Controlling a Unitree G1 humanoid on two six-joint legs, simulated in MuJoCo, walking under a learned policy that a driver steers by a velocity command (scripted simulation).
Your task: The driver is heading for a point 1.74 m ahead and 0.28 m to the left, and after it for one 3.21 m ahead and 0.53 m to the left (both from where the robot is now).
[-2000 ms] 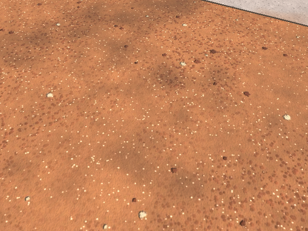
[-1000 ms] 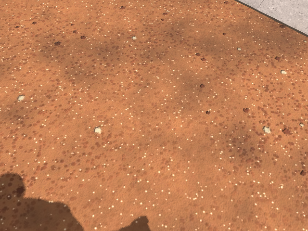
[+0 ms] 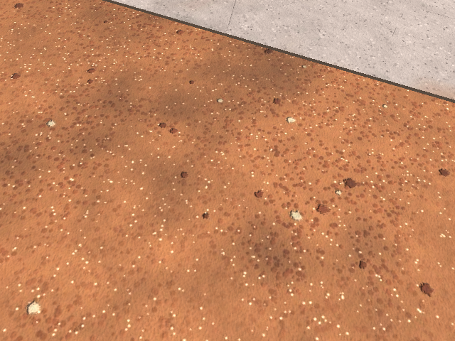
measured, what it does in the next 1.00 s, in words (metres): steps on the spot, turning left: right foot, then left foot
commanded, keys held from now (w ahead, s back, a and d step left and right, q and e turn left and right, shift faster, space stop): no key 0.14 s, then q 0.44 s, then w+q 0.26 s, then w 0.16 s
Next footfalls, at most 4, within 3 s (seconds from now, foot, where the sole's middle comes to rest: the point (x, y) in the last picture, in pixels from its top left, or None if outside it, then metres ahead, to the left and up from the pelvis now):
0.12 right None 0.04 -0.14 -0.78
0.36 left None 0.04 0.10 -0.78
0.78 right None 0.05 -0.15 -0.78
1.24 left None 0.24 0.21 -0.78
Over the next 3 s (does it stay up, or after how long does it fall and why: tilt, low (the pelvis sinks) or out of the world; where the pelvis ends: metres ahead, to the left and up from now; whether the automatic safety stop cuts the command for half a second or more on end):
stays up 1.13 0.18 0.00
